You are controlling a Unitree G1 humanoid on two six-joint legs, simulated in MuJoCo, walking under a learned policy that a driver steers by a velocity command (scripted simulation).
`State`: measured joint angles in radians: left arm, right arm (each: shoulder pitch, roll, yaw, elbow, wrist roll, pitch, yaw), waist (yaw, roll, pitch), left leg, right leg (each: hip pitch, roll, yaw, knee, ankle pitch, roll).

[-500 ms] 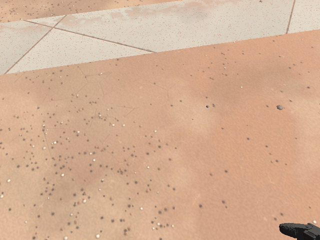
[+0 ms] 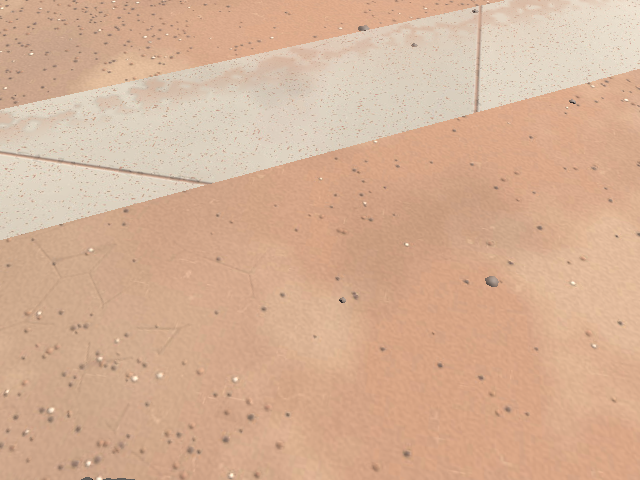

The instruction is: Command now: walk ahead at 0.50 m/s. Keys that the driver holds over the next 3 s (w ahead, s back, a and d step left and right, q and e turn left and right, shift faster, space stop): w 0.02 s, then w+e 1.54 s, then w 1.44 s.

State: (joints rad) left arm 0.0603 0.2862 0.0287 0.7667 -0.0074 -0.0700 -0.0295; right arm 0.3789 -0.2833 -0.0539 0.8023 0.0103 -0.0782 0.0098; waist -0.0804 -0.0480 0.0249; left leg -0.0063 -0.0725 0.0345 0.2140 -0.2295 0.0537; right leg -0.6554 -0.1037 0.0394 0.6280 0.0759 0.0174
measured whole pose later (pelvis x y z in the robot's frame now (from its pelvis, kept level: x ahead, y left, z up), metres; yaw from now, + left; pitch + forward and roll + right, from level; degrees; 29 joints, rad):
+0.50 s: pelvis +0.28 -0.06 +0.00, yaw -11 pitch +2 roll +0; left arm 0.35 0.28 0.06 0.80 -0.02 -0.05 0.00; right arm 0.06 -0.29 -0.04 0.69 -0.01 -0.10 0.00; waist 0.09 0.03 0.03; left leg -0.63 0.07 -0.11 0.61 0.03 -0.06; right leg -0.12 0.11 0.13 0.32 -0.22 -0.08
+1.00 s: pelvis +0.54 -0.09 +0.00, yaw -30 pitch +1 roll +2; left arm 0.14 0.31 0.07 0.64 -0.02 -0.02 -0.03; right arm 0.32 -0.30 -0.07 0.84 0.00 -0.09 0.00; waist -0.09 -0.04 0.05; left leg 0.01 -0.01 0.17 0.24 -0.26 0.00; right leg -0.68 -0.10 0.04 0.78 -0.04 0.00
